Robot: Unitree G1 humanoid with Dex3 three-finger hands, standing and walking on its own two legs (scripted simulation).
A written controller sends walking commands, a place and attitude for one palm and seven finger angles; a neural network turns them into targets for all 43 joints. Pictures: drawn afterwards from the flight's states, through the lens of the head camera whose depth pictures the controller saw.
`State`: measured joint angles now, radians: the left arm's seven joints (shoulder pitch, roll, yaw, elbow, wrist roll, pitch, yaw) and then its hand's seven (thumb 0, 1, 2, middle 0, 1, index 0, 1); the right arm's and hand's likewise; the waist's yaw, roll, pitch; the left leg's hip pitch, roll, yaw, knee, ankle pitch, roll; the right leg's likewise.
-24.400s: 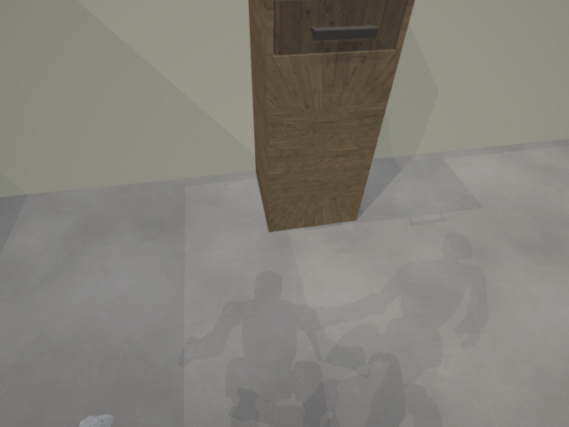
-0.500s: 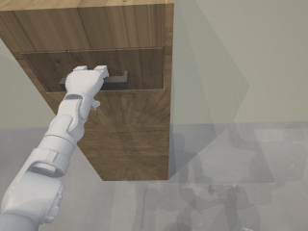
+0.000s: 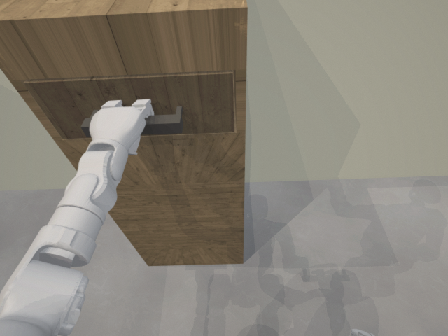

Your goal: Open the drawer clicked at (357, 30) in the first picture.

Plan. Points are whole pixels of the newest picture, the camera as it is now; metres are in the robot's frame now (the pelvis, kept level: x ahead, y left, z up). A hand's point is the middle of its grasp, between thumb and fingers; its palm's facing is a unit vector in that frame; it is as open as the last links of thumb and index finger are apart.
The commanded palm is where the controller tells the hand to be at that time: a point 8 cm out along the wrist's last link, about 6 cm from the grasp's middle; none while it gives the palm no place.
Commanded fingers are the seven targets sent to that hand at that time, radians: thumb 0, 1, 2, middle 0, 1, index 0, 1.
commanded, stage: pull the drawer open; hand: left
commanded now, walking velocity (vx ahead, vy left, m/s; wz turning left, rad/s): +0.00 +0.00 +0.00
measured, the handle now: (135, 118) +0.49 +0.18 +0.13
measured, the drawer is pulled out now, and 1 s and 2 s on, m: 0.00 0.09 0.30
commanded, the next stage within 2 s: none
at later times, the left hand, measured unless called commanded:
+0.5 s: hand (124, 164) +0.39 +0.19 +0.11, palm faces +0.03 -0.05 -1.00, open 6.0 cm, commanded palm +0.37 +0.20 +0.17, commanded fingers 0.00 0.90 0.90 -0.40 -1.35 -0.40 -1.35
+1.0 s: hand (119, 185) +0.35 +0.19 +0.11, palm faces +0.06 -0.10 -0.99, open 6.0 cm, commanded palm +0.30 +0.20 +0.17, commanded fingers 0.00 0.90 0.90 -0.40 -1.35 -0.40 -1.35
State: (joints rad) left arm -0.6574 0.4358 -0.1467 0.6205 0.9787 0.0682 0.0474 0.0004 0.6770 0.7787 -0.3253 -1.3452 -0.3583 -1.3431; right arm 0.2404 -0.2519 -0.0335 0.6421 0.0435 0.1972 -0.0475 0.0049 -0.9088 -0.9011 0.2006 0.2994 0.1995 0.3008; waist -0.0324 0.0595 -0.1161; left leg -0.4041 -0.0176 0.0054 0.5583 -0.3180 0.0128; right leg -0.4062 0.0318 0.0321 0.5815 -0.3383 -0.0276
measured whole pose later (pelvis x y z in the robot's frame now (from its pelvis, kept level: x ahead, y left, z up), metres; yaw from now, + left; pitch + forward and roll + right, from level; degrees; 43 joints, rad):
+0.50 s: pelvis +0.00 +0.00 +0.00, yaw +1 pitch +7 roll +1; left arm -0.47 0.42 -0.23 0.33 0.96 0.15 0.02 0.00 0.67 0.80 -0.32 -1.35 -0.37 -1.32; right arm 0.11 -0.24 -0.01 0.63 0.05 0.19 -0.04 0.01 -0.91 -0.90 0.20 0.30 0.20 0.30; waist 0.02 0.06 -0.10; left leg -0.34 -0.03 -0.01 0.54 -0.32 0.01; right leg -0.34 0.02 0.02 0.56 -0.34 -0.03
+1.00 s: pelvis +0.00 +0.00 +0.00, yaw -1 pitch +5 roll +1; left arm -0.19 0.44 -0.11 0.09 0.93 0.11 0.03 0.01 0.70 0.78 -0.27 -1.35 -0.35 -1.28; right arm 0.20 -0.27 -0.03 0.62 0.04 0.19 -0.02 0.01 -0.91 -0.90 0.20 0.30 0.20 0.30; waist 0.00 0.08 -0.09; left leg -0.31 -0.02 0.03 0.51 -0.30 0.01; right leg -0.32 0.03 0.05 0.56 -0.33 -0.02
